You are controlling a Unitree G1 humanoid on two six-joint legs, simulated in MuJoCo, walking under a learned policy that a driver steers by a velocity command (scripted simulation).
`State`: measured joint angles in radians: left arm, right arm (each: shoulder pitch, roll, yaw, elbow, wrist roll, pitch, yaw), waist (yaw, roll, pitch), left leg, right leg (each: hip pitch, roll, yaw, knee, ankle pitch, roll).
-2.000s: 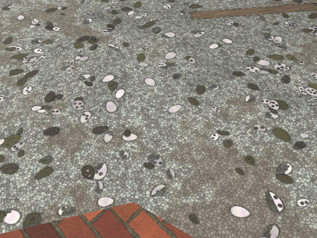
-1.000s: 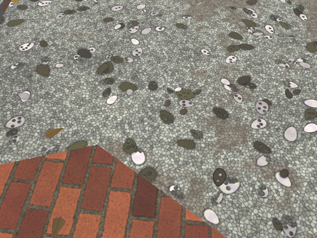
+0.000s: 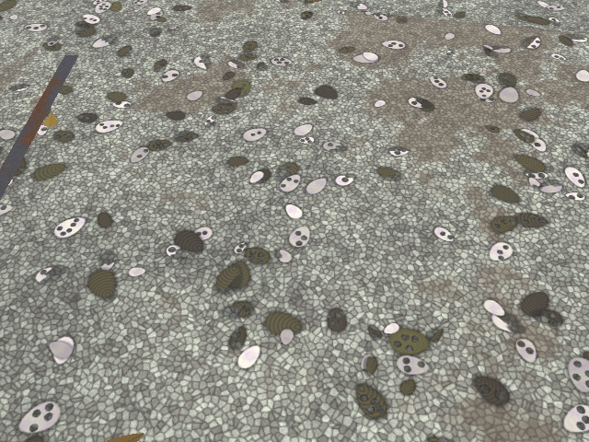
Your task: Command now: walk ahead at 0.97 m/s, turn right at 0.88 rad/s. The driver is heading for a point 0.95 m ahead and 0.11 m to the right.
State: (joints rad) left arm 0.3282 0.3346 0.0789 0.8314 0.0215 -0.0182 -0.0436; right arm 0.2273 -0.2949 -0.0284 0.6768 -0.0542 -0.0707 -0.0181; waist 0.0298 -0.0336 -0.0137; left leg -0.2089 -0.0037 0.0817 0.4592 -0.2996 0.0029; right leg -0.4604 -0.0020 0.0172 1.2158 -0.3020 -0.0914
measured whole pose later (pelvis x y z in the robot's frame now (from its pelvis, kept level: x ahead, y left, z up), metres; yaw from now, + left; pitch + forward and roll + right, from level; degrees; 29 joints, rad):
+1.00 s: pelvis +0.91 -0.20 +0.00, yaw -13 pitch +1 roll +0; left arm 0.03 0.26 -0.02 0.64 0.02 -0.12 -0.01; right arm 0.42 -0.25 -0.02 0.88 0.02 -0.09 -0.01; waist -0.08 -0.03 0.09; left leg -0.07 -0.17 -0.06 0.31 -0.25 0.14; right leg -0.67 -0.05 0.08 0.71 -0.01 0.02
